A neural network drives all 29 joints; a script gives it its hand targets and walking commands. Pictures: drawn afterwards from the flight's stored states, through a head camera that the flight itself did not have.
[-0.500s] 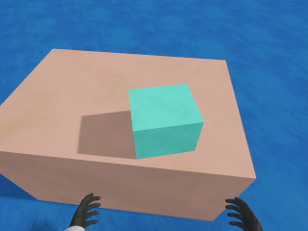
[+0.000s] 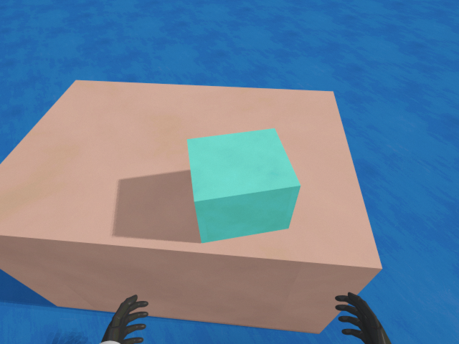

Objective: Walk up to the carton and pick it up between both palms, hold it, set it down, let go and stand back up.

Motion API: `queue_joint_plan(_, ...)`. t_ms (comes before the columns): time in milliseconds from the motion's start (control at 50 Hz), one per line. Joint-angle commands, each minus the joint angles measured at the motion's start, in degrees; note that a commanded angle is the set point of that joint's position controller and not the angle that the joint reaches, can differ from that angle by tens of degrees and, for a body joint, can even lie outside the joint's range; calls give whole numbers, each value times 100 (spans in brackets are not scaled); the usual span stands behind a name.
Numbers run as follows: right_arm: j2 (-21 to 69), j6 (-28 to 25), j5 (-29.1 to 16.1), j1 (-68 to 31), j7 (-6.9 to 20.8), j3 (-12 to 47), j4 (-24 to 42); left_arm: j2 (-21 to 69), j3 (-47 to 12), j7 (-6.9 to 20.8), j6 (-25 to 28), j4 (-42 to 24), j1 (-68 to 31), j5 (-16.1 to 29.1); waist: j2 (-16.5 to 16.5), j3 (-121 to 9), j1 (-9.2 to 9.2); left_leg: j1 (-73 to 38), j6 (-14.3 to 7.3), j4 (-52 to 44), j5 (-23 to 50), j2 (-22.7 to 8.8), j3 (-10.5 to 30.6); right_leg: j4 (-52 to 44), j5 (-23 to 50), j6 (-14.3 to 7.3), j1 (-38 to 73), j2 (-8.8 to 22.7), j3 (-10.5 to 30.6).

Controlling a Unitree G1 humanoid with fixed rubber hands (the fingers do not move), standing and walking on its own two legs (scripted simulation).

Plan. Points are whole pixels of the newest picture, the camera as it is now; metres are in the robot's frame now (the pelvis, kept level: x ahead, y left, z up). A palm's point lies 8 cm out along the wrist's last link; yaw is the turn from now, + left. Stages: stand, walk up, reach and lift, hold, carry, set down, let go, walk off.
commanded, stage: let go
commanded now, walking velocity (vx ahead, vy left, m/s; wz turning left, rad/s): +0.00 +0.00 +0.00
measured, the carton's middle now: (238, 184) +0.48 +0.00 -0.06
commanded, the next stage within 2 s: stand in 0.46 s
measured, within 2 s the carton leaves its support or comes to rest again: neither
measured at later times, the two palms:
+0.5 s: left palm (114, 342) +0.16 +0.23 -0.08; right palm (377, 341) +0.15 -0.23 -0.08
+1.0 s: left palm out of the picture +0.03 +0.29 -0.12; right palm out of the picture +0.07 -0.28 -0.10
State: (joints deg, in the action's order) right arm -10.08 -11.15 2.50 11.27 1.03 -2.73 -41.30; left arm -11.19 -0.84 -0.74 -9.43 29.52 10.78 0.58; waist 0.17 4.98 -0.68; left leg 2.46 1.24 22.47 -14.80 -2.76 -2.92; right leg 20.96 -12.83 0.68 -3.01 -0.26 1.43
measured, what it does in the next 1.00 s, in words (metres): stands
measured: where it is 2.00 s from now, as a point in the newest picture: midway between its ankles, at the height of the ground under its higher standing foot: outside the picture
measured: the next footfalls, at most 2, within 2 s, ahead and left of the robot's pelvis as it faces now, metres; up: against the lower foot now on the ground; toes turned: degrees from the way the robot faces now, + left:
none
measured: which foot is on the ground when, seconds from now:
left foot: down 0.00-1.00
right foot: down 0.00-1.00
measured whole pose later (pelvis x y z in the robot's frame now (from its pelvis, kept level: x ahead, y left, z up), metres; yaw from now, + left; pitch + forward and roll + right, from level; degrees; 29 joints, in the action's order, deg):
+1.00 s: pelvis -0.03 +0.01 +0.00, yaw +2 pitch -5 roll +0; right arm -18.6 -0.8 0.5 12.5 0.4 -1.2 -51.6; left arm -19.2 0.3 -0.2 0.4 50.4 15.3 -0.6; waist -2.0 2.3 -0.4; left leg 7.5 0.3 25.6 -13.6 -1.2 -1.3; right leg 24.4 -12.4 1.5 -7.4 1.5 -0.4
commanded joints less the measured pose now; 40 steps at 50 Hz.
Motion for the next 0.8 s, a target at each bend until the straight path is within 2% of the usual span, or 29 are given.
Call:
queue_joint_plan(0,-719,-298,-82,-386,-32,-234,681,-572,264,-14,243,-815,-460,-56,86,-491,-72,-335,200,-178,2040,219,-271,-401,1419,-124,-175,-159,-228)
queue_joint_plan(20,-688,-255,-52,-514,-65,-245,786,-598,231,16,218,-994,-540,-114,192,-473,42,-514,220,-155,1906,237,-280,-443,1465,-149,-216,-73,-196)
queue_joint_plan(60,-594,-225,-83,-540,-60,-158,732,-605,215,39,192,-811,-549,-39,-123,-466,-62,-316,98,-244,1535,236,-288,-474,1246,-103,-181,-75,-205)
queue_joint_plan(80,-659,-197,39,-409,-90,-252,790,-539,230,43,202,-829,-585,-99,-124,-438,3,-224,103,-268,1454,219,-225,-402,1212,-77,-119,-84,-222)
queue_joint_plan(120,-637,-239,-12,-447,-103,-154,712,-705,239,46,261,-766,-534,-58,-161,-444,-109,-268,70,-271,1607,226,-301,-438,1435,-65,-157,-79,-144)
queue_joint_plan(140,-753,-209,-26,-387,-92,-254,765,-544,137,23,237,-923,-556,-49,-6,-700,40,-402,112,-236,1644,185,-194,-387,1486,-108,-105,-78,-204)
queue_joint_plan(180,-733,-287,12,-306,-107,-279,885,-648,333,40,215,-871,-414,-138,-225,-592,-95,-354,107,-194,1775,249,-221,-349,1639,-30,-97,-83,-273)
queue_joint_plan(240,-695,-231,-62,-363,-77,-154,756,-586,218,16,187,-840,-476,-128,31,-501,-19,-327,110,-242,1542,194,-161,-383,1323,-109,-84,-79,-264)
queue_joint_plan(260,-606,-304,-105,-428,-81,-140,700,-674,244,38,235,-786,-502,-59,-109,-568,-117,-279,82,-220,1634,221,-262,-429,1454,-98,-121,-54,-201)
queue_joint_plan(320,-600,-330,37,-430,-108,-262,914,-705,230,23,311,-946,-533,-95,-60,-678,9,-371,107,-152,1651,241,-240,-353,1610,-74,-138,-57,-229)
queue_joint_plan(340,-746,-333,4,-441,-89,-311,646,-665,132,10,332,-946,-582,-41,37,-778,187,-428,157,-141,1770,205,-190,-352,1606,-138,-123,-77,-282)
queue_joint_plan(380,-570,-360,-34,-381,-64,-221,695,-759,253,-10,377,-908,-576,-11,263,-745,-87,-373,157,-96,1777,213,-213,-355,1515,-129,-219,-52,-206)
queue_joint_plan(400,-668,-390,12,-390,-44,-183,601,-635,192,-27,366,-869,-494,-60,-23,-708,107,-234,141,-139,1694,201,-165,-310,1473,-142,-89,-104,-264)
queue_joint_plan(420,-575,-396,-22,-364,-40,-180,727,-737,264,-31,395,-948,-531,-87,79,-551,25,-192,141,-144,1664,181,-188,-311,1437,-121,-118,-85,-274)
queue_joint_plan(440,-1763,318,-108,198,-155,-347,292,-1481,717,-76,826,-120,166,-352,-251,-778,-3,424,-173,222,2133,-122,310,246,1828,-216,-439,441,-58)
queue_joint_plan(460,-1741,577,-120,-82,-181,-426,364,-1688,696,-103,980,6,238,-252,-186,-628,-140,603,-202,155,2295,-204,371,327,1846,-191,-313,492,5)
queue_joint_plan(480,-1899,703,-286,228,-234,-423,358,-1386,650,-33,1096,-1,334,-243,45,-1209,-74,273,-269,279,2694,-337,440,468,1771,-232,-236,496,117)
queue_joint_plan(520,-1768,727,-185,89,-177,-387,351,-1604,661,-73,1143,186,331,-215,-294,-1317,-84,194,-219,397,2363,-264,405,391,2137,-135,-194,448,-23)
queue_joint_plan(540,-1630,705,-175,1,-169,-354,361,-1569,620,-57,1093,224,123,-228,-160,-1088,19,299,-175,269,1822,-269,350,305,1607,-156,-341,512,98)
queue_joint_plan(560,-1736,731,-163,9,-166,-337,297,-1428,558,-53,1139,308,171,-237,-215,-921,3,467,-250,255,1636,-242,491,201,1608,-177,-227,531,110)
queue_joint_plan(600,-1640,772,-220,126,-117,-276,211,-1521,504,-20,1161,482,196,-179,116,-810,104,479,-243,187,1520,-272,457,255,1692,-119,-338,525,71)
queue_joint_plan(620,-1505,787,-203,78,-165,-234,137,-1528,537,4,1176,568,-6,-220,-327,-603,121,555,-327,254,1784,-332,521,201,1859,-96,-482,601,25)
queue_joint_plan(660,-1857,866,-148,-103,-108,-300,78,-1486,512,26,1166,638,-41,-187,-230,-770,74,428,-381,217,1639,-274,447,206,1608,-116,-481,493,43)
queue_joint_plan(680,-1805,834,-142,-257,-143,-261,71,-1402,454,-1,1174,666,-246,-188,153,-770,66,624,-376,113,1563,-275,475,189,1429,-119,-326,606,130)
queue_joint_plan(700,-1855,841,-181,-237,-81,-317,48,-1619,488,-2,1159,635,-175,-157,-32,-604,89,651,-375,96,1406,-308,616,167,1169,-177,-438,586,190)
queue_joint_plan(720,-1720,894,-154,-203,-125,-204,-43,-1626,526,6,1151,833,2,-144,-39,-583,-42,527,-412,34,1170,-341,629,87,949,-218,-537,581,232)
queue_joint_plan(740,-1994,889,-214,-34,-136,-255,-129,-1562,434,35,1164,891,23,-178,163,-630,86,538,-338,13,993,-352,617,5,897,-163,-465,536,173)
queue_joint_plan(760,-1899,844,-157,-132,-146,-244,-222,-1608,459,4,1172,989,37,-123,-243,-267,-2,850,-393,-163,1067,-376,831,8,910,-169,-486,592,181)
queue_joint_plan(780,-1861,858,-226,-6,-125,-220,-248,-1720,457,-16,1172,1187,333,-165,398,-246,121,463,-286,-95,1140,-366,585,7,950,-169,-750,617,272)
